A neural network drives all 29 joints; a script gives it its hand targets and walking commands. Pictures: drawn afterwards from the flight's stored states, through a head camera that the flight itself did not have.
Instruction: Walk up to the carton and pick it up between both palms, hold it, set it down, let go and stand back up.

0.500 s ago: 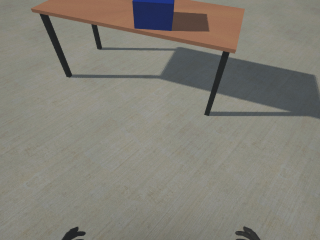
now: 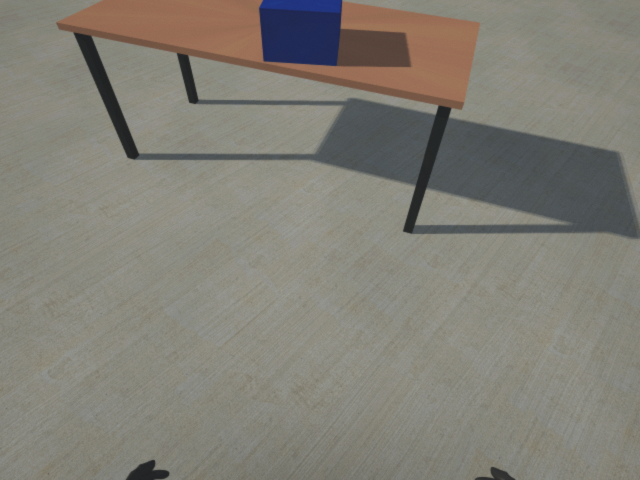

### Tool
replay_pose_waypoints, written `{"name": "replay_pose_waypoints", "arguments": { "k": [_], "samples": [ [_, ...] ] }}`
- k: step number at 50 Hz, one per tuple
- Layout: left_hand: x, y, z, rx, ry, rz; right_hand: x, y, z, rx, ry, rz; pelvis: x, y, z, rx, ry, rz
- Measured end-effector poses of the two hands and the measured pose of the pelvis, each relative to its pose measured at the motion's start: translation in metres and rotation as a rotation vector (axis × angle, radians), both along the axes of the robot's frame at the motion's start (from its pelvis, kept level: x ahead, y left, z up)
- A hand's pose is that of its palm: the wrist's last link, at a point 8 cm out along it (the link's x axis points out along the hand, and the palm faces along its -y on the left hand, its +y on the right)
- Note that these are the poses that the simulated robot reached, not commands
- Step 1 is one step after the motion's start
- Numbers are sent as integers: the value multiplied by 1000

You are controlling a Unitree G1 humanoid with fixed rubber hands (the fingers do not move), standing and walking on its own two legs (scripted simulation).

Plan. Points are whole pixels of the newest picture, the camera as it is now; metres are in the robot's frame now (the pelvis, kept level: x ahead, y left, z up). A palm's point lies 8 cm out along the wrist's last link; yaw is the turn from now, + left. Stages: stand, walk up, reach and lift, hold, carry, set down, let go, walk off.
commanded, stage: stand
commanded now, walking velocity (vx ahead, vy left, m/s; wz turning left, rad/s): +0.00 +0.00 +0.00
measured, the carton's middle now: (304, 21) +1.50 +0.07 -0.04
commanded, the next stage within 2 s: none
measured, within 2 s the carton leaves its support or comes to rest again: neither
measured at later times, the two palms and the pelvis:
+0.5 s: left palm out of the picture +0.09 +0.25 -0.11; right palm out of the picture +0.08 -0.25 -0.10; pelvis +0.00 +0.00 +0.00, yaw -1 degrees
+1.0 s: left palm out of the picture +0.10 +0.25 -0.11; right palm out of the picture +0.07 -0.25 -0.11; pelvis +0.01 +0.00 +0.00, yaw -1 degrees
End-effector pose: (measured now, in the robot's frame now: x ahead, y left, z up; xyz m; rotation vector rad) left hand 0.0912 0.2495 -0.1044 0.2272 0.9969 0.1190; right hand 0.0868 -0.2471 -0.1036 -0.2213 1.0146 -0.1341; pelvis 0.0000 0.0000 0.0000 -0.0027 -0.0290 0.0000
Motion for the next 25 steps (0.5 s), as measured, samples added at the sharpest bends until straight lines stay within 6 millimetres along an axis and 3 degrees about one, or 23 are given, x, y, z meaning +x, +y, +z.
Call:
{"name": "replay_pose_waypoints", "arguments": {
  "k": [11, 25],
  "samples": [
    [-9, 2, -1, 7, 32, 6, -8, 1, -4, 9, 29, -2, 1, 0, 1, 1, 5, -1],
    [-2, -1, -3, -2, 25, 0, -8, -2, -1, -3, 24, -22, 5, 0, 1, 2, 0, -10]
  ]
}}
